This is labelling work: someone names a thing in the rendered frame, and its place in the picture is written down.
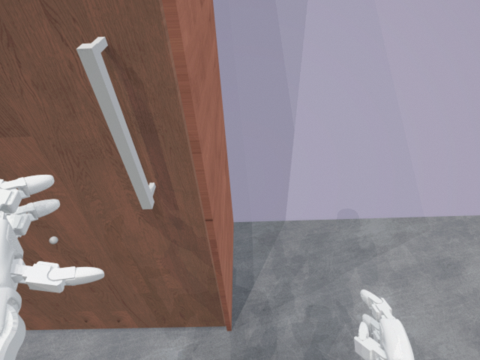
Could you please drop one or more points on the handle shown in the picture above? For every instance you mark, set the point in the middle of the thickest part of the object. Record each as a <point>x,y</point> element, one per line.
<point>93,63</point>

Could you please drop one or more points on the wardrobe door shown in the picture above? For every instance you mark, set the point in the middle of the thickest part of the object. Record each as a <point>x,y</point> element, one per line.
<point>158,266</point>

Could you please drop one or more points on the right robot hand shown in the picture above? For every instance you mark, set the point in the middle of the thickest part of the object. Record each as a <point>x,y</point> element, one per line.
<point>390,341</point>

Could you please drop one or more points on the left robot hand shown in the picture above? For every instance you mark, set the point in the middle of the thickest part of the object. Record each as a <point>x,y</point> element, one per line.
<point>14,223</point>

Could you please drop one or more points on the robot left forearm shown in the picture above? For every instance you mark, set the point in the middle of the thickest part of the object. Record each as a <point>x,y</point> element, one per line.
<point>12,326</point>

